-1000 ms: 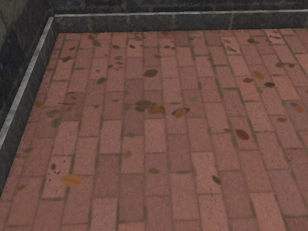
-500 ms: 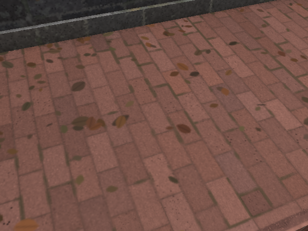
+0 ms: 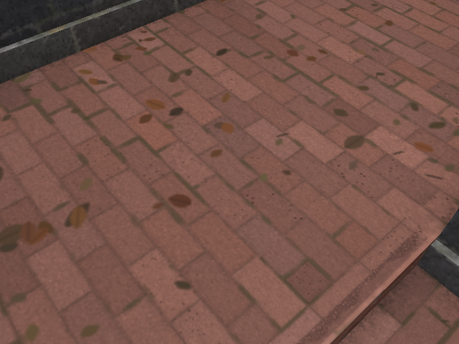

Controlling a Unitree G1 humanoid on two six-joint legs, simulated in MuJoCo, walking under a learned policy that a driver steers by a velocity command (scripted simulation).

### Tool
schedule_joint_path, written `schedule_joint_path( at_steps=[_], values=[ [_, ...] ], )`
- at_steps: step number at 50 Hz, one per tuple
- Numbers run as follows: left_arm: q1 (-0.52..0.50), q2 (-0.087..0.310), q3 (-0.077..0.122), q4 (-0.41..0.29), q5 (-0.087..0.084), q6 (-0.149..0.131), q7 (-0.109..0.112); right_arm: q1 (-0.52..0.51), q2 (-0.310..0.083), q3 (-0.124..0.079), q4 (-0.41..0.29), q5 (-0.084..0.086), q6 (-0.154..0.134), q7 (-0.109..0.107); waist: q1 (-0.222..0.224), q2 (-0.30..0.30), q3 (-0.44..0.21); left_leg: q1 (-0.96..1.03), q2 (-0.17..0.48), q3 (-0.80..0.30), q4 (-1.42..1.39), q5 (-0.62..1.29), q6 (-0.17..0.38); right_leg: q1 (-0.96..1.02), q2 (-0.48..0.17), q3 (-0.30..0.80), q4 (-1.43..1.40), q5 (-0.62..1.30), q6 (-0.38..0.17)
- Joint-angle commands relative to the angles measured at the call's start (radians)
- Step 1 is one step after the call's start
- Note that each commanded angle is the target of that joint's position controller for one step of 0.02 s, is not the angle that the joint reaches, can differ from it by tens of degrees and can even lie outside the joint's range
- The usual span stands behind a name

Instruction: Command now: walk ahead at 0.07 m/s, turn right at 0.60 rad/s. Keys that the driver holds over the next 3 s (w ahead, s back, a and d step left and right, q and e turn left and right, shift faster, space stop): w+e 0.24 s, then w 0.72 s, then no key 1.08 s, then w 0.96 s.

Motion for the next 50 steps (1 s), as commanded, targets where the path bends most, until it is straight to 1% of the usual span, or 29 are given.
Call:
schedule_joint_path(
  at_steps=[1,4,5,6,7,8,9,11,13,15,17,19,21,24,26,27,28,29,30,32,34,36,38,39,42,43,47,49,50],
  values=[
    [-0.061,0.068,0.023,-0.087,0.004,0.001,-0.006,-0.026,-0.176,-0.059,-0.056,-0.006,-0.031,-0.012,-0.005,0.124,0.027,0.163,0.332,-0.197,-0.122,0.355,0.228,-0.028,0.009,-0.013,-0.144,-0.006,-0.04],
    [0.009,0.102,0.062,-0.065,-0.015,-0.018,0.039,0.06,-0.168,-0.06,-0.029,-0.007,-0.008,-0.008,0.014,0.1,0.006,0.147,0.292,-0.127,0.033,0.469,0.183,0.235,0.129,-0.067,-0.388,0.11,-0.125],
    [0.18,0.168,0.105,-0.018,-0.006,-0.034,0.07,0.054,-0.089,-0.038,-0.047,-0.027,-0.016,-0.005,0.076,-0.005,-0.085,0.014,0.192,-0.04,0.27,0.537,0.099,0.498,0.121,0.016,-0.364,0.287,-0.194],
    [0.388,0.275,0.137,0.003,-0.016,-0.04,0.097,0.077,0.006,-0.005,-0.15,-0.01,-0.036,0.0,0.11,-0.205,-0.325,-0.349,0.024,-0.064,0.551,0.163,-0.023,0.987,-0.081,0.393,-0.368,0.551,-0.416],
    [0.566,0.318,0.154,0.076,0.009,-0.04,0.079,-0.007,0.008,0.005,-0.172,0.017,-0.046,0.044,0.218,-0.205,-0.286,-0.684,-0.105,-0.22,0.83,-0.208,-0.042,1.158,-0.228,0.764,-0.575,0.439,-0.479],
    [0.661,0.312,0.168,0.188,0.035,-0.056,0.041,-0.074,-0.042,-0.003,-0.104,0.034,-0.034,0.074,0.278,-0.083,-0.057,-0.927,-0.103,-0.373,1.264,-0.156,-0.014,1.061,-0.23,0.71,-0.577,0.297,-0.393],
    [0.573,0.294,0.161,0.189,0.026,-0.058,0.032,-0.106,-0.076,-0.017,-0.093,0.026,-0.042,0.07,0.236,-0.071,0.026,-1.046,-0.077,-0.427,1.472,-0.07,0.025,0.892,-0.191,0.603,-0.547,0.229,-0.338],
    [0.456,0.091,0.089,0.228,0.004,-0.037,0.021,-0.049,-0.048,-0.005,-0.079,-0.024,-0.047,0.063,0.103,-0.073,0.025,-1.107,-0.058,-0.424,1.724,0.001,0.126,0.664,-0.165,0.522,-0.509,0.145,-0.31],
    [0.437,-0.012,0.041,0.26,0.035,-0.022,0.019,-0.073,0.025,0.032,-0.102,-0.005,-0.04,0.07,0.061,-0.125,0.02,-1.209,-0.072,-0.418,2.013,-0.026,0.186,0.508,-0.168,0.536,-0.523,-0.056,-0.303],
    [0.464,0.022,0.025,0.327,0.096,-0.03,0.022,-0.111,0.084,0.068,-0.147,0.004,-0.021,0.075,0.032,-0.05,0.079,-1.404,-0.073,-0.42,2.148,0.02,0.203,0.449,-0.18,0.528,-0.528,-0.134,-0.268],
    [0.312,0.08,0.018,0.289,0.113,-0.061,0.02,-0.189,0.057,0.073,-0.191,0.018,-0.007,0.086,0.006,0.027,0.115,-1.204,-0.018,-0.337,1.748,0.186,0.187,0.182,-0.084,0.358,-0.626,-0.231,-0.214],
    [0.234,0.123,0.017,0.216,0.075,-0.084,0.016,-0.277,-0.003,0.058,-0.238,0.049,0.012,0.079,0.011,-0.081,0.073,-0.804,0.018,-0.263,1.423,0.281,0.088,-0.108,-0.006,0.231,-0.756,-0.132,-0.211],
    [0.239,0.137,0.01,0.184,0.04,-0.083,0.0,-0.255,0.017,0.076,-0.197,0.039,0.032,0.07,-0.007,-0.068,0.088,-0.55,-0.003,-0.189,1.265,0.147,0.016,-0.197,-0.063,0.226,-0.826,0.068,-0.247],
    [0.372,0.252,0.057,0.19,0.001,-0.093,-0.012,-0.272,0.008,0.09,-0.202,0.036,0.06,0.065,0.054,-0.122,0.038,-0.705,-0.074,-0.173,0.88,-0.184,0.012,0.462,-0.205,0.288,-0.679,0.85,-0.267],
    [0.337,0.283,0.094,0.155,0.018,-0.085,-0.024,-0.171,-0.042,0.07,-0.196,0.054,0.019,0.07,0.034,-0.171,-0.092,-0.599,-0.125,-0.16,0.725,-0.116,0.086,0.701,-0.178,0.222,-0.474,1.416,-0.246],
    [0.437,0.199,0.102,0.203,-0.061,-0.085,0.07,0.142,-0.067,0.021,-0.084,0.068,0.02,0.015,-0.092,0.028,-0.348,-0.097,0.001,-0.453,0.798,-0.028,0.204,0.504,-0.09,0.099,-0.076,1.609,-0.11],
    [0.378,0.169,0.103,0.168,-0.082,-0.082,0.068,0.3,-0.191,-0.016,-0.044,0.079,0.03,-0.008,-0.162,0.24,-0.424,0.019,0.107,-0.869,0.416,-0.187,0.281,0.324,0.07,0.058,0.256,1.048,-0.031],
    [0.3,0.062,0.093,0.117,-0.016,-0.072,0.053,0.23,-0.234,-0.031,0.001,0.103,0.056,-0.024,-0.112,0.441,-0.296,0.051,0.182,-1.306,0.035,-0.251,0.342,0.02,0.209,0.141,0.538,0.072,-0.011],
    [0.259,-0.007,0.076,0.077,0.028,-0.061,0.041,0.103,-0.212,-0.038,0.02,0.08,0.051,-0.016,-0.007,0.24,-0.08,-0.06,0.22,-1.319,-0.012,-0.429,0.321,-0.184,0.137,0.203,0.725,0.017,-0.043],
    [0.116,-0.046,0.062,-0.011,0.011,-0.034,0.06,0.055,-0.015,-0.004,0.075,0.045,0.035,-0.007,0.046,0.052,0.153,-0.357,0.185,-1.018,0.062,-0.374,0.234,-0.239,0.064,0.14,0.74,-0.004,-0.083],
    [0.113,-0.049,0.053,-0.039,-0.006,-0.006,0.08,0.042,0.088,0.02,0.098,0.032,0.007,-0.01,0.089,0.003,0.178,-0.417,0.146,-0.771,0.084,-0.173,0.161,-0.212,0.052,0.137,0.634,0.001,-0.065],
    [0.072,-0.029,0.054,-0.077,-0.011,0.002,0.084,0.062,0.027,0.004,0.121,0.042,-0.019,-0.008,0.1,0.114,0.184,-0.382,0.129,-0.673,0.026,0.056,0.186,-0.291,0.08,0.124,0.728,-0.008,-0.06],
    [-0.03,0.028,0.057,-0.132,0.01,-0.002,0.087,0.021,-0.063,-0.025,0.109,0.049,-0.051,-0.004,0.123,0.072,0.17,-0.344,0.101,-0.599,-0.11,0.062,0.182,-0.256,0.05,0.092,0.465,0.091,-0.053],
    [-0.077,0.086,0.052,-0.07,0.037,-0.029,0.029,-0.027,-0.03,-0.008,0.077,0.004,-0.057,0.028,0.0,0.043,-0.123,-0.252,0.069,-0.513,-0.027,-0.029,0.237,-0.218,0.101,0.134,0.439,0.267,-0.094],
    [-0.092,0.042,0.046,-0.074,0.057,-0.034,-0.017,-0.064,-0.041,0.006,0.065,0.004,-0.052,0.045,0.045,0.019,-0.013,-0.319,0.054,-0.363,-0.15,0.132,0.198,-0.011,0.027,-0.012,0.121,0.288,-0.111],
    [-0.134,0.048,0.057,-0.077,0.051,-0.04,-0.007,-0.006,-0.042,0.015,0.074,0.026,-0.064,0.056,0.038,0.096,0.003,-0.316,0.079,-0.379,-0.202,0.195,0.188,0.079,0.028,-0.014,0.081,0.281,-0.092],
    [-0.27,0.045,0.066,-0.128,0.024,-0.037,0.019,0.208,-0.12,-0.004,0.155,0.036,-0.08,0.05,-0.024,0.116,0.044,0.179,0.145,-0.386,-0.115,0.756,0.201,-0.017,0.091,-0.068,-0.27,0.165,-0.059],
    [-0.187,0.07,0.081,-0.106,0.01,-0.056,0.027,0.159,-0.146,-0.017,0.159,0.015,-0.058,0.053,0.057,0.114,0.002,0.233,0.152,-0.341,0.002,1.089,0.175,0.158,0.119,-0.08,-0.392,0.24,-0.107],
    [-0.06,0.137,0.103,-0.058,-0.001,-0.069,0.041,0.156,-0.162,-0.031,0.149,0.006,-0.055,0.061,0.099,0.089,-0.083,0.171,0.104,-0.319,0.157,1.154,0.111,0.382,0.12,-0.05,-0.381,0.384,-0.143]
  ],
)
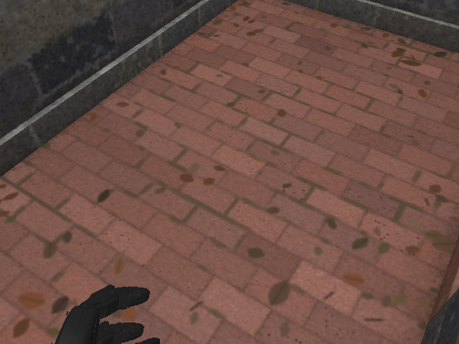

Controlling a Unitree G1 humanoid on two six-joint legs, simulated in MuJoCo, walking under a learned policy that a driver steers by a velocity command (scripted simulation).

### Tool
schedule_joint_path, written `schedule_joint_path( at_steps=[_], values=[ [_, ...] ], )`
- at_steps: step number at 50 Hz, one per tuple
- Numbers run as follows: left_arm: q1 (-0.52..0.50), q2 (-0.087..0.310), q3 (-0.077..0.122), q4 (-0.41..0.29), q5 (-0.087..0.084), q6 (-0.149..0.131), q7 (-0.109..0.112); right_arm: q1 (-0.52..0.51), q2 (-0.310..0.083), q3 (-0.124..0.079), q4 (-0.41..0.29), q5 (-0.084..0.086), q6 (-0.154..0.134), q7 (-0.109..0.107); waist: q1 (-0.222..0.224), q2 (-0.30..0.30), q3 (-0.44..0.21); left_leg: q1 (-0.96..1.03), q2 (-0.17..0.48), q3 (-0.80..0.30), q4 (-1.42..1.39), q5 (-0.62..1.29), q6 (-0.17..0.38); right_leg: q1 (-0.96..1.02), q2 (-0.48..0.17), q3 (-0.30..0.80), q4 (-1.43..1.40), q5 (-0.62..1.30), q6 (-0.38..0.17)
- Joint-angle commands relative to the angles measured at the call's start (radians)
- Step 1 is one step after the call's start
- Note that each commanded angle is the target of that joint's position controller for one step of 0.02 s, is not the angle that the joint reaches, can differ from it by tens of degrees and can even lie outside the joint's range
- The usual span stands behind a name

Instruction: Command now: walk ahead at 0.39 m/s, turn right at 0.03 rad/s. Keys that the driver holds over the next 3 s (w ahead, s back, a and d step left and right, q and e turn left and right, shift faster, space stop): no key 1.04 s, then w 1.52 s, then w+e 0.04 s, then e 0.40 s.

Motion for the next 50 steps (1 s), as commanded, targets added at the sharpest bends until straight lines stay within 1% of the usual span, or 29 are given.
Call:
schedule_joint_path(
  at_steps=[1,2,3,4,5,6,7,8,9,11,12,13,14,16,17,18,20,21,22,23,24,25,26,28,29,33,38,44,50],
  values=[
    [0.252,0.202,0.071,0.015,0.003,-0.041,0.031,0.024,-0.17,-0.048,-0.061,-0.004,0.004,-0.011,0.156,-0.029,-0.258,-0.198,0.087,-0.022,0.435,0.946,0.027,0.69,-0.1,0.093,0.025,0.602,-0.167],
    [0.474,0.245,0.062,0.091,-0.005,-0.038,0.029,0.225,-0.001,0.006,-0.076,-0.012,-0.006,-0.008,0.132,-0.336,-0.566,-0.626,-0.118,-0.081,0.799,-0.056,-0.084,1.29,-0.429,0.623,-0.057,0.876,-0.469],
    [0.651,0.241,0.089,0.164,0.008,-0.036,0.048,-0.012,-0.126,-0.034,-0.104,0.034,0.015,0.018,0.283,-0.152,-0.383,-0.795,-0.125,-0.201,1.063,-0.049,-0.069,1.182,-0.4,0.744,-0.176,0.822,-0.369],
    [0.519,0.262,0.099,0.191,-0.009,-0.051,0.054,-0.138,-0.13,-0.045,-0.142,0.045,0.021,0.009,0.223,-0.076,-0.159,-0.903,-0.05,-0.244,1.127,0.052,-0.025,0.961,-0.387,0.555,-0.18,0.75,-0.263],
    [0.361,0.198,0.084,0.173,-0.019,-0.048,0.063,-0.15,-0.157,-0.049,-0.13,0.026,0.028,-0.005,0.154,0.002,-0.097,-0.842,0.028,-0.213,1.105,0.127,-0.012,0.732,-0.353,0.431,-0.208,0.772,-0.22],
    [0.269,0.119,0.055,0.164,-0.02,-0.043,0.065,-0.119,-0.115,-0.043,-0.131,-0.02,0.031,-0.013,0.077,-0.016,-0.094,-0.765,0.063,-0.188,1.04,0.124,0.006,0.601,-0.304,0.329,-0.25,0.807,-0.213],
    [0.225,0.055,0.034,0.156,-0.02,-0.042,0.065,-0.138,-0.055,-0.029,-0.137,-0.036,0.032,-0.011,0.038,-0.041,-0.085,-0.709,0.08,-0.164,1.009,0.122,0.011,0.496,-0.266,0.281,-0.285,0.788,-0.202],
    [0.198,0.027,0.029,0.144,-0.006,-0.04,0.063,-0.163,-0.031,-0.026,-0.15,-0.025,0.032,-0.006,0.027,-0.031,-0.1,-0.695,0.08,-0.144,0.971,0.104,-0.01,0.469,-0.244,0.242,-0.312,0.783,-0.197],
    [0.18,0.033,0.032,0.131,-0.004,-0.047,0.062,-0.17,-0.017,-0.026,-0.15,-0.008,0.034,0.001,0.015,-0.033,-0.105,-0.694,0.082,-0.129,0.921,0.117,-0.032,0.443,-0.223,0.2,-0.331,0.741,-0.188],
    [0.151,0.105,0.047,0.107,-0.002,-0.064,0.05,-0.159,-0.039,-0.034,-0.137,0.014,0.039,0.019,-0.002,-0.033,-0.085,-0.614,0.075,-0.07,0.794,0.246,-0.07,0.311,-0.163,0.095,-0.358,0.698,-0.171],
    [0.14,0.134,0.052,0.098,-0.003,-0.068,0.042,-0.164,-0.044,-0.035,-0.131,0.009,0.043,0.025,-0.007,-0.032,-0.07,-0.563,0.07,-0.04,0.68,0.32,-0.084,0.259,-0.133,0.051,-0.358,0.704,-0.153],
    [0.174,0.166,0.061,0.118,-0.043,-0.031,0.049,-0.3,-0.018,-0.022,-0.193,0.068,0.049,-0.037,0.033,0.082,-0.006,-0.582,0.092,-0.095,0.469,0.37,-0.044,0.288,-0.183,0.095,-0.35,0.665,-0.12],
    [0.233,0.179,0.061,0.134,-0.048,-0.011,0.057,-0.336,-0.001,-0.012,-0.195,0.067,0.049,-0.062,0.054,0.044,-0.011,-0.561,0.064,-0.077,0.392,0.384,-0.041,0.309,-0.196,0.114,-0.349,0.686,-0.109],
    [0.273,0.209,0.067,0.151,-0.042,0.015,0.059,-0.306,-0.039,-0.025,-0.178,0.06,0.054,-0.079,0.053,-0.074,-0.053,-0.517,0.042,-0.087,0.301,0.434,-0.032,0.387,-0.212,0.12,-0.32,0.661,-0.106],
    [0.275,0.205,0.069,0.154,-0.045,0.019,0.058,-0.318,-0.07,-0.035,-0.176,0.059,0.058,-0.084,0.061,-0.09,-0.054,-0.504,0.037,-0.093,0.262,0.46,-0.027,0.413,-0.211,0.122,-0.312,0.619,-0.1],
    [0.274,0.186,0.065,0.16,-0.051,0.021,0.056,-0.336,-0.087,-0.043,-0.177,0.061,0.063,-0.084,0.067,-0.093,-0.049,-0.485,0.028,-0.096,0.214,0.489,-0.019,0.425,-0.207,0.126,-0.302,0.561,-0.09],
    [0.265,0.153,0.056,0.177,-0.067,0.026,0.061,-0.35,-0.088,-0.047,-0.17,0.054,0.064,-0.085,0.061,-0.068,-0.02,-0.433,0.016,-0.093,0.07,0.539,0.004,0.439,-0.178,0.126,-0.26,0.415,-0.053],
    [0.288,0.153,0.055,0.195,-0.066,0.022,0.069,-0.359,-0.1,-0.057,-0.171,0.041,0.061,-0.093,0.055,-0.041,-0.023,-0.377,0.018,-0.103,0.027,0.582,0.012,0.433,-0.146,0.134,-0.23,0.316,-0.022],
    [0.306,0.138,0.053,0.199,-0.051,0.019,0.074,-0.327,-0.136,-0.067,-0.16,0.036,0.059,-0.099,0.062,-0.017,-0.051,-0.289,0.057,-0.14,0.037,0.777,0.024,0.416,-0.107,0.125,-0.186,0.213,0.007],
    [0.348,0.101,0.047,0.197,-0.029,0.01,0.077,-0.319,-0.181,-0.074,-0.16,0.035,0.066,-0.106,0.106,0.018,-0.076,-0.171,0.108,-0.178,0.1,0.983,0.061,0.337,-0.046,0.105,-0.154,0.056,0.036],
    [0.444,0.067,0.04,0.244,-0.041,0.009,0.084,-0.344,-0.138,-0.07,-0.167,0.035,0.074,-0.108,0.126,0.113,-0.131,-0.023,0.153,-0.208,0.15,0.996,0.136,0.226,-0.037,0.101,-0.162,-0.127,0.077],
    [0.419,0.077,0.036,0.256,-0.043,0.017,0.09,-0.343,-0.074,-0.06,-0.167,0.046,0.083,-0.103,0.097,0.129,-0.117,-0.05,0.143,-0.226,0.15,0.892,0.154,0.23,-0.028,0.077,-0.167,-0.226,0.099],
    [0.376,0.097,0.04,0.251,-0.045,0.031,0.094,-0.352,-0.05,-0.054,-0.162,0.05,0.091,-0.098,0.089,0.119,-0.081,-0.103,0.12,-0.225,0.137,0.776,0.142,0.235,-0.024,0.069,-0.173,-0.253,0.105],
    [0.306,0.127,0.047,0.243,-0.044,0.06,0.099,-0.367,-0.075,-0.059,-0.154,0.058,0.094,-0.089,0.079,0.07,-0.027,-0.193,0.093,-0.213,0.131,0.726,0.124,0.267,-0.02,0.068,-0.162,-0.218,0.101],
    [0.31,0.121,0.046,0.246,-0.042,0.067,0.102,-0.367,-0.095,-0.064,-0.142,0.056,0.089,-0.088,0.085,0.074,-0.028,-0.212,0.091,-0.212,0.128,0.743,0.121,0.297,-0.023,0.068,-0.154,-0.204,0.102],
    [0.33,0.112,0.041,0.288,-0.048,0.084,0.114,-0.349,-0.099,-0.066,-0.095,0.055,0.087,-0.08,0.094,0.061,-0.065,-0.212,0.096,-0.209,0.158,0.894,0.133,0.375,-0.025,0.069,-0.1,-0.131,0.109],
    [0.331,0.107,0.04,0.331,-0.048,0.104,0.121,-0.361,-0.111,-0.071,-0.066,0.053,0.101,-0.091,0.092,0.049,-0.023,-0.237,0.081,-0.2,0.135,0.715,0.121,0.362,-0.023,0.061,-0.109,-0.183,0.101],
    [0.337,0.093,0.035,0.367,-0.046,0.097,0.122,-0.37,-0.102,-0.074,-0.039,0.058,0.118,-0.104,0.08,0.017,0.048,-0.264,0.04,-0.163,0.11,0.466,0.085,0.318,-0.041,0.071,-0.16,-0.25,0.079],
    [0.362,0.087,0.029,0.394,-0.045,0.074,0.124,-0.363,-0.092,-0.073,-0.006,0.053,0.125,-0.098,0.066,-0.004,0.103,-0.231,0.018,-0.145,0.096,0.397,0.063,0.251,-0.065,0.093,-0.213,-0.333,0.075]
  ],
)
Over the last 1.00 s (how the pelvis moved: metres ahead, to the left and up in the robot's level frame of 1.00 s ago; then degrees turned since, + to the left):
0.53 -0.14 0.13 -15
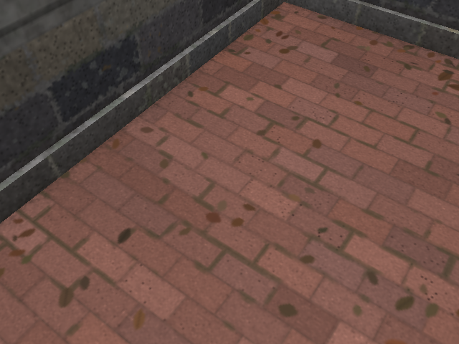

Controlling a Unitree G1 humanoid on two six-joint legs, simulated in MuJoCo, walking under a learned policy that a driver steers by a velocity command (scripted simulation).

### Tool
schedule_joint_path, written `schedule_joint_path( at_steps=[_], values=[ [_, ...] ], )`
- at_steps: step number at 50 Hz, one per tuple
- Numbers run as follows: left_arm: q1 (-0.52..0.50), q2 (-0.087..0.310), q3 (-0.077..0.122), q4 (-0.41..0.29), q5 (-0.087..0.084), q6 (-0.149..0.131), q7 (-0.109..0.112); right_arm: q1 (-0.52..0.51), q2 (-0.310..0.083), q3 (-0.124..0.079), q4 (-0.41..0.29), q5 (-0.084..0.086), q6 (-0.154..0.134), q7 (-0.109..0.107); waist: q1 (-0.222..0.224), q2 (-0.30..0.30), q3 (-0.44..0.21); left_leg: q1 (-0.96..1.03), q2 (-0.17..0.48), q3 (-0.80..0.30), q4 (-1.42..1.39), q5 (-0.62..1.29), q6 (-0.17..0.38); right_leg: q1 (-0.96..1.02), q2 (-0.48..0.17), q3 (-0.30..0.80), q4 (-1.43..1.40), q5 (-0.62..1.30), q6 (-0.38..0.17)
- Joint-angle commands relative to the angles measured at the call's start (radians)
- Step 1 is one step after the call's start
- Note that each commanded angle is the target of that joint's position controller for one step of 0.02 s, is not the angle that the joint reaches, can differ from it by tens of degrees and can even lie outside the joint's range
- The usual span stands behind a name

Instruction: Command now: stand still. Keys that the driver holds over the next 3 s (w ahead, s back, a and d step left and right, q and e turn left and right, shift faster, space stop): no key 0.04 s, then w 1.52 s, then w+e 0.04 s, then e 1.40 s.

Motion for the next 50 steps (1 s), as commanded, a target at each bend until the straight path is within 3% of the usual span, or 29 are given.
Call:
schedule_joint_path(
  at_steps=[1,3,5,7,8,9,11,13,14,15,16,17,18,19,21,23,26,31,35,37,39,40,41,42,43,44,46,48,50],
  values=[
    [0.057,0.089,0.011,-0.01,0.001,-0.018,0.004,-0.032,-0.087,-0.015,-0.034,-0.001,-0.008,0.001,-0.008,-0.023,-0.005,0.22,0.062,-0.084,-0.08,0.057,0.041,-0.229,-0.05,0.048,-0.162,0.026,-0.045],
    [0.085,0.072,0.008,-0.006,0.012,-0.018,0.005,-0.001,-0.09,-0.014,-0.005,0.006,0.001,0.001,0.007,-0.033,-0.003,0.21,0.055,-0.09,-0.097,-0.103,0.044,-0.213,-0.042,0.036,-0.169,-0.07,-0.039],
    [0.111,0.108,0.018,-0.012,0.002,-0.019,0.007,-0.004,-0.117,-0.022,0.0,0.016,0.003,0.002,0.019,-0.054,0.046,0.115,0.015,-0.046,-0.059,-0.385,0.042,-0.222,-0.072,0.085,-0.199,-0.261,-0.086],
    [0.174,0.166,0.035,0.004,-0.018,-0.032,0.008,-0.083,-0.09,-0.019,-0.027,0.021,-0.033,0.017,0.044,-0.124,0.105,-0.031,-0.025,0.032,0.066,-0.3,0.012,-0.165,-0.201,0.265,-0.328,-0.378,-0.167],
    [0.143,0.204,0.048,-0.003,-0.021,-0.043,0.01,-0.097,-0.085,-0.019,-0.03,0.028,-0.05,0.026,0.037,-0.189,0.147,-0.09,-0.007,0.045,0.147,-0.194,0.013,-0.144,-0.287,0.358,-0.381,-0.357,-0.203],
    [0.113,0.202,0.051,-0.011,-0.02,-0.056,0.012,-0.09,-0.091,-0.02,-0.029,0.028,-0.064,0.032,0.023,-0.196,0.168,-0.128,0.03,0.023,0.187,-0.166,0.023,-0.12,-0.327,0.379,-0.382,-0.29,-0.216],
    [0.092,0.166,0.048,-0.019,-0.028,-0.074,0.002,-0.036,-0.083,-0.021,-0.008,0.031,-0.081,0.042,-0.012,-0.164,0.163,-0.088,0.045,0.037,0.134,-0.181,0.04,-0.093,-0.302,0.305,-0.325,-0.142,-0.189],
    [0.047,0.147,0.04,-0.037,-0.029,-0.08,-0.016,0.093,-0.091,-0.033,0.044,0.038,-0.086,0.049,-0.069,-0.131,0.108,0.171,-0.005,0.076,-0.001,-0.162,0.05,-0.173,-0.19,0.18,-0.189,0.063,-0.133],
    [0.027,0.149,0.041,-0.049,-0.027,-0.083,-0.019,0.199,-0.127,-0.048,0.075,0.031,-0.085,0.052,-0.106,-0.071,0.051,0.306,0.032,-0.007,-0.04,-0.111,0.07,-0.226,-0.124,0.101,-0.009,0.253,-0.1],
    [0.054,0.083,0.024,-0.067,-0.024,-0.091,-0.02,0.299,-0.203,-0.066,0.093,0.032,-0.084,0.054,-0.118,0.159,-0.017,0.502,0.182,-0.31,-0.167,-0.159,0.172,-0.437,0.006,-0.027,0.288,0.232,-0.025],
    [0.042,0.066,0.017,-0.088,-0.02,-0.099,-0.019,0.427,-0.215,-0.057,0.113,0.026,-0.09,0.063,-0.159,0.27,-0.108,0.6,0.378,-0.701,-0.347,-0.218,0.291,-0.578,0.054,0.03,0.587,-0.137,-0.001],
    [0.001,0.099,0.03,-0.105,-0.041,-0.105,-0.028,0.346,-0.171,-0.031,0.098,0.012,-0.104,0.062,-0.106,0.141,-0.066,0.532,0.411,-0.718,-0.355,-0.3,0.281,-0.649,-0.008,0.121,0.752,-0.115,-0.026],
    [-0.036,0.111,0.032,-0.115,-0.051,-0.108,-0.035,0.251,-0.153,-0.018,0.065,0.008,-0.11,0.062,-0.075,0.075,-0.016,0.443,0.38,-0.602,-0.363,-0.33,0.245,-0.669,-0.057,0.119,0.787,-0.026,-0.053],
    [-0.066,0.105,0.034,-0.136,-0.045,-0.114,-0.038,0.205,-0.148,-0.007,0.054,0.004,-0.109,0.065,-0.045,0.03,0.024,0.363,0.347,-0.513,-0.396,-0.332,0.215,-0.666,-0.088,0.106,0.761,0.09,-0.073],
    [-0.042,0.125,0.053,-0.131,-0.034,-0.109,-0.036,0.19,-0.105,0.015,0.055,0.001,-0.102,0.064,-0.006,0.039,0.041,0.281,0.27,-0.338,-0.43,-0.196,0.167,-0.595,-0.127,0.084,0.664,0.19,-0.074],
    [-0.047,0.114,0.057,-0.131,-0.03,-0.097,-0.038,0.242,-0.099,0.023,0.068,0.003,-0.096,0.057,-0.005,0.049,0.037,0.278,0.236,-0.246,-0.447,-0.102,0.161,-0.58,-0.13,0.053,0.596,0.231,-0.054],
    [-0.174,0.095,0.052,-0.18,-0.012,-0.089,-0.037,0.28,-0.149,0.018,0.069,0.001,-0.097,0.037,-0.024,0.03,0.059,0.284,0.24,-0.194,-0.466,0.017,0.17,-0.629,-0.128,0.045,0.409,0.327,-0.015],
    [-0.3,0.095,0.041,-0.22,-0.026,-0.088,-0.049,0.331,-0.172,0.006,0.059,0.002,-0.095,0.026,-0.057,0.028,0.059,0.319,0.249,-0.14,-0.474,0.029,0.158,-0.576,-0.1,0.017,0.162,0.434,0.001],
    [-0.423,0.1,0.032,-0.272,-0.034,-0.108,-0.074,0.355,-0.17,-0.005,0.048,0.015,-0.08,0.023,-0.071,0.044,0.116,0.402,0.279,-0.117,-0.444,0.109,0.146,-0.591,-0.096,0.014,0.055,0.4,-0.028],
    [-0.422,0.119,0.033,-0.282,-0.033,-0.11,-0.082,0.339,-0.191,-0.013,0.052,0.028,-0.079,0.033,-0.055,0.066,0.088,0.416,0.291,-0.092,-0.395,0.205,0.14,-0.494,-0.071,-0.001,0.007,0.372,-0.047],
    [-0.33,0.167,0.053,-0.269,-0.025,-0.113,-0.082,0.308,-0.223,-0.024,0.054,0.029,-0.076,0.036,0.011,0.108,0.021,0.436,0.289,-0.062,-0.263,0.528,0.118,-0.327,-0.023,-0.027,-0.022,0.346,-0.075],
    [-0.194,0.2,0.075,-0.23,-0.026,-0.116,-0.075,0.295,-0.196,-0.018,0.049,0.019,-0.068,0.04,0.075,0.09,-0.064,0.421,0.246,-0.02,-0.09,0.635,0.092,-0.156,0.011,-0.055,-0.049,0.347,-0.099],
    [0.021,0.256,0.099,-0.171,-0.021,-0.116,-0.064,0.274,-0.17,-0.007,0.027,0.007,-0.064,0.04,0.154,0.059,-0.198,0.247,0.198,0.005,0.163,0.529,0.058,0.152,-0.064,0.037,-0.005,0.337,-0.145],
    [0.185,0.362,0.124,-0.135,-0.007,-0.105,-0.059,0.356,-0.07,0.02,0.002,0.007,-0.083,0.049,0.135,-0.173,-0.374,-0.163,0.032,0.045,0.57,0.074,-0.012,0.553,-0.329,0.489,-0.055,0.143,-0.299],
    [0.175,0.292,0.096,-0.134,-0.007,-0.101,-0.066,0.352,-0.102,0.012,0.012,0.037,-0.118,0.05,0.128,-0.248,-0.428,-0.284,-0.017,-0.122,0.751,-0.388,0.001,0.543,-0.395,0.781,-0.236,0.067,-0.328],
    [0.065,0.233,0.075,-0.157,-0.01,-0.103,-0.066,0.265,-0.181,-0.012,-0.022,0.068,-0.137,0.053,0.101,-0.213,-0.271,-0.368,0.047,-0.14,0.828,-0.335,0.022,0.402,-0.362,0.649,-0.261,0.033,-0.273],
    [-0.097,0.141,0.045,-0.192,-0.003,-0.113,-0.075,0.168,-0.167,-0.015,-0.045,0.05,-0.132,0.04,0.032,-0.081,-0.1,-0.314,0.14,-0.087,0.741,-0.148,0.03,0.083,-0.293,0.406,-0.327,0.158,-0.214],
    [-0.132,0.115,0.037,-0.191,0.009,-0.124,-0.085,0.208,-0.133,-0.019,-0.043,0.033,-0.104,0.034,-0.026,-0.108,-0.057,-0.211,0.184,-0.098,0.661,-0.068,0.03,-0.067,-0.229,0.284,-0.368,0.268,-0.188],
    [-0.094,0.147,0.043,-0.174,0.005,-0.125,-0.082,0.204,-0.124,-0.023,-0.05,0.036,-0.092,0.029,-0.038,-0.106,-0.039,-0.232,0.192,-0.086,0.596,-0.029,0.018,-0.085,-0.214,0.233,-0.401,0.311,-0.197]
  ],
)
Over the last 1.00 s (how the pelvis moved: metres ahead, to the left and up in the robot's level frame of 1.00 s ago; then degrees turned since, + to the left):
0.21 0.02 0.01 -1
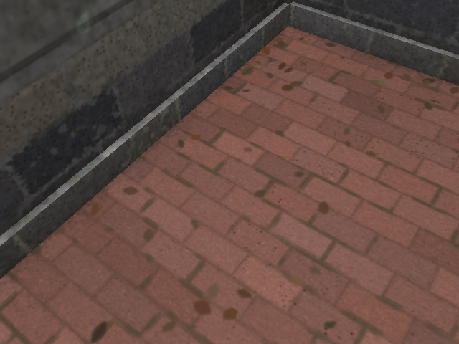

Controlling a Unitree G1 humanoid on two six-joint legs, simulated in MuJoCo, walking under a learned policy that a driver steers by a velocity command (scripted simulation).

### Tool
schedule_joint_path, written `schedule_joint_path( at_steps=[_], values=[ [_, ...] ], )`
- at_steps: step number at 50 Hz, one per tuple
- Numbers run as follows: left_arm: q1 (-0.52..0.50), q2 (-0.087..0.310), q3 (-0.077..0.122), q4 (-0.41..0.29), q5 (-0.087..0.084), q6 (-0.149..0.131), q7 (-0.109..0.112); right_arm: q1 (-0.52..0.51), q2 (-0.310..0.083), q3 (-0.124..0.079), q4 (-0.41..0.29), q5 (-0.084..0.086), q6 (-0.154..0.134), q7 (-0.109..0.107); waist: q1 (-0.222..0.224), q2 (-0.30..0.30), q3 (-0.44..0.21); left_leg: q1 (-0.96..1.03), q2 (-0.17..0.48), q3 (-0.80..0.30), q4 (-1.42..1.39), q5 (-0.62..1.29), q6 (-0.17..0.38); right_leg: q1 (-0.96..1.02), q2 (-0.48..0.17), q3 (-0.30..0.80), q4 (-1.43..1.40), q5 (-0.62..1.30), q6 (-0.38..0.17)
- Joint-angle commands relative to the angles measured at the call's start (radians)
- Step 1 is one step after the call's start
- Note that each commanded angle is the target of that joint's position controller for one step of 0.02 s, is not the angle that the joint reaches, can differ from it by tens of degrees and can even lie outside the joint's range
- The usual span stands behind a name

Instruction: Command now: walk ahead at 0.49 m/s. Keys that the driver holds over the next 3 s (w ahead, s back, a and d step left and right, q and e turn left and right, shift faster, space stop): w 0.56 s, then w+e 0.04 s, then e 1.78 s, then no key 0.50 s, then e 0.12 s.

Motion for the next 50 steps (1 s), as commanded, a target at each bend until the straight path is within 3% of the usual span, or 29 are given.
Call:
schedule_joint_path(
  at_steps=[1,3,4,5,9,14,17,18,19,20,21,22,23,24,25,26,29,31,34,36,40,42,44,45,46,47,48,49,50],
  values=[
    [-0.018,0.126,0.019,-0.052,0.002,-0.022,0.006,0.05,-0.045,-0.017,-0.042,-0.008,0.008,-0.008,-0.047,-0.119,-0.026,-0.126,0.067,-0.036,-0.071,0.11,-0.012,0.07,-0.256,0.264,-0.271,0.085,-0.136],
    [0.016,0.165,0.028,-0.039,0.007,-0.014,0.024,-0.047,-0.052,-0.018,-0.073,-0.009,0.011,-0.007,-0.03,-0.116,-0.012,-0.205,0.07,-0.021,-0.186,0.194,-0.035,0.107,-0.247,0.232,-0.277,0.129,-0.139],
    [0.048,0.145,0.023,-0.034,-0.001,-0.012,0.029,-0.09,-0.038,-0.01,-0.088,-0.024,0.012,-0.001,-0.008,-0.101,-0.012,-0.228,0.069,-0.007,-0.234,0.238,-0.042,0.134,-0.238,0.207,-0.278,0.173,-0.142],
    [0.068,0.14,0.02,-0.028,-0.002,-0.009,0.033,-0.121,-0.029,-0.007,-0.097,-0.024,0.012,0.004,-0.001,-0.099,-0.009,-0.227,0.063,-0.001,-0.29,0.283,-0.044,0.143,-0.23,0.187,-0.278,0.197,-0.137],
    [0.132,0.139,0.019,-0.014,-0.006,-0.009,0.038,-0.254,-0.019,0.01,-0.133,-0.006,0.012,0.025,0.036,-0.104,0.026,-0.158,0.031,0.031,-0.503,0.394,-0.04,0.165,-0.207,0.125,-0.291,0.183,-0.121],
    [0.193,0.183,0.036,0.01,-0.013,0.019,0.039,-0.353,-0.041,0.021,-0.17,-0.009,-0.006,0.042,0.065,-0.099,0.072,-0.232,0.005,0.041,-0.618,0.279,-0.006,0.369,-0.286,0.148,-0.203,0.277,-0.124],
    [0.165,0.192,0.04,0.018,-0.014,0.03,0.043,-0.279,-0.078,0.012,-0.172,-0.003,-0.018,0.045,-0.004,-0.125,0.018,-0.065,-0.043,0.076,-0.649,0.171,0.046,0.398,-0.299,0.13,-0.097,0.556,-0.095],
    [0.133,0.185,0.034,0.012,-0.015,0.031,0.042,-0.15,-0.105,-0.006,-0.134,-0.01,-0.017,0.045,-0.075,-0.118,-0.059,0.121,-0.088,0.114,-0.66,0.212,0.071,0.37,-0.269,0.096,0.041,0.724,-0.082],
    [0.126,0.146,0.019,0.004,-0.013,0.026,0.04,0.034,-0.154,-0.033,-0.071,-0.023,-0.009,0.041,-0.146,-0.1,-0.163,0.388,-0.084,0.087,-0.651,0.235,0.096,0.255,-0.214,0.058,0.247,0.702,-0.051],
    [0.149,0.131,0.007,-0.017,0.014,0.017,0.039,0.206,-0.238,-0.052,-0.045,-0.04,0.003,0.031,-0.175,0.045,-0.309,0.689,0.127,-0.173,-0.641,0.225,0.153,0.022,-0.126,0.011,0.578,0.314,-0.015],
    [0.258,0.023,-0.023,-0.018,-0.008,-0.01,0.024,0.196,-0.256,-0.05,-0.045,-0.052,0.006,0.042,-0.081,0.281,-0.429,0.954,0.314,-0.66,-0.808,0.075,0.303,-0.336,0.045,0.108,0.869,-0.397,0.039],
    [0.159,0.137,-0.003,-0.016,-0.033,-0.028,0.022,0.168,-0.171,-0.029,-0.057,-0.034,0.007,0.043,-0.125,0.162,-0.359,0.927,0.27,-0.648,-0.871,-0.023,0.26,-0.453,-0.006,0.198,0.957,-0.41,0.028],
    [0.058,0.158,0.005,-0.05,-0.061,-0.037,0.023,0.094,-0.13,-0.023,-0.068,-0.024,0.002,0.037,-0.114,0.115,-0.208,0.797,0.242,-0.488,-0.885,-0.007,0.215,-0.523,-0.059,0.165,0.945,-0.317,0.017],
    [0.02,0.158,0.005,-0.058,-0.049,-0.034,0.034,0.006,-0.108,-0.013,-0.088,-0.033,0.0,0.041,-0.078,0.009,-0.149,0.641,0.217,-0.392,-0.909,0.085,0.196,-0.473,-0.117,0.143,0.907,-0.215,0.012],
    [0.007,0.135,0.004,-0.062,-0.028,-0.026,0.041,-0.018,-0.077,-0.004,-0.086,-0.039,-0.004,0.046,-0.041,-0.007,-0.109,0.521,0.191,-0.322,-0.937,0.151,0.182,-0.414,-0.148,0.142,0.842,-0.159,0.017],
    [0.05,0.115,0.007,-0.056,-0.025,-0.011,0.041,-0.028,-0.052,0.005,-0.074,-0.046,-0.007,0.05,-0.003,0.017,-0.099,0.439,0.159,-0.265,-0.962,0.18,0.167,-0.342,-0.175,0.156,0.809,-0.128,0.014],
    [0.057,0.079,0.003,-0.063,-0.03,0.019,0.036,-0.007,-0.079,0.006,-0.055,-0.042,-0.004,0.04,0.027,0.029,-0.04,0.355,0.148,-0.183,-1.036,0.163,0.165,-0.358,-0.192,0.145,0.734,-0.09,0.027],
    [-0.029,0.119,0.013,-0.088,-0.026,0.026,0.043,-0.004,-0.114,-0.001,-0.048,-0.048,-0.008,0.022,0.007,0.014,0.008,0.326,0.133,-0.096,-1.067,0.264,0.154,-0.417,-0.195,0.149,0.648,0.018,0.044],
    [-0.08,0.097,0.008,-0.108,-0.011,0.012,0.037,0.02,-0.117,0.008,-0.034,-0.068,-0.001,0.001,-0.005,0.015,0.001,0.321,0.068,0.078,-1.034,0.541,0.109,-0.348,-0.146,0.116,0.435,0.184,0.058],
    [-0.163,0.062,-0.009,-0.13,-0.004,0.004,0.032,0.039,-0.125,0.011,-0.026,-0.062,0.008,-0.003,-0.036,0.023,-0.01,0.348,0.06,0.132,-1.018,0.599,0.095,-0.295,-0.118,0.077,0.301,0.269,0.059],
    [-0.225,0.098,-0.008,-0.17,-0.003,0.009,0.001,0.057,-0.142,0.009,-0.014,-0.048,0.046,-0.012,-0.058,0.032,-0.02,0.505,0.113,0.154,-0.911,0.672,0.088,-0.328,-0.098,0.049,0.208,0.218,0.051],
    [-0.189,0.132,0.007,-0.188,-0.006,0.009,-0.027,0.03,-0.167,-0.001,-0.026,-0.041,0.069,-0.032,-0.024,0.05,-0.043,0.552,0.15,0.147,-0.803,0.768,0.07,-0.304,-0.075,0.031,0.185,0.116,0.019],
    [-0.018,0.193,0.04,-0.15,0.001,0.003,-0.033,0.003,-0.166,-0.006,-0.051,-0.031,0.086,-0.048,0.057,0.029,-0.12,0.529,0.113,0.171,-0.551,0.817,0.025,-0.113,-0.014,0.009,0.085,0.125,-0.025],
    [0.072,0.275,0.067,-0.137,0.008,0.002,-0.019,0.045,-0.164,-0.004,-0.069,-0.046,0.085,-0.049,0.084,-0.086,-0.197,0.4,0.032,0.191,-0.302,0.59,-0.032,0.095,-0.087,0.143,0.046,0.484,-0.074],
    [0.065,0.351,0.074,-0.152,0.01,0.015,0.005,0.127,-0.058,0.028,-0.096,-0.096,0.069,-0.034,-0.006,-0.327,-0.29,0.071,-0.13,0.189,0.029,-0.271,-0.101,0.386,-0.308,0.45,0.148,1.002,-0.223],
    [0.066,0.322,0.063,-0.19,0.023,0.013,0.006,0.18,-0.047,0.041,-0.093,-0.076,0.051,-0.014,0.008,-0.311,-0.487,-0.091,-0.211,-0.019,0.288,-0.465,-0.115,0.538,-0.436,0.75,0.049,0.862,-0.398],
    [0.017,0.273,0.058,-0.222,0.02,0.022,0.007,0.107,-0.122,0.022,-0.1,-0.042,0.048,-0.007,0.04,-0.184,-0.443,-0.144,-0.148,-0.084,0.318,-0.362,-0.1,0.463,-0.376,0.649,0.012,0.659,-0.35],
    [-0.057,0.234,0.051,-0.237,0.002,0.03,0.017,0.032,-0.124,0.02,-0.118,-0.028,0.051,-0.013,0.036,-0.098,-0.322,-0.179,-0.108,-0.066,0.27,-0.266,-0.1,0.342,-0.321,0.538,-0.009,0.491,-0.288],
    [-0.09,0.199,0.037,-0.239,-0.019,0.04,0.025,-0.001,-0.137,0.01,-0.115,-0.033,0.064,-0.032,0.011,-0.01,-0.227,-0.157,-0.062,-0.057,0.166,-0.209,-0.1,0.183,-0.283,0.473,-0.048,0.349,-0.234]
  ],
)
Over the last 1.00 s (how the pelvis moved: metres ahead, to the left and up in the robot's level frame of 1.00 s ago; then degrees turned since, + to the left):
0.34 -0.06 0.01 0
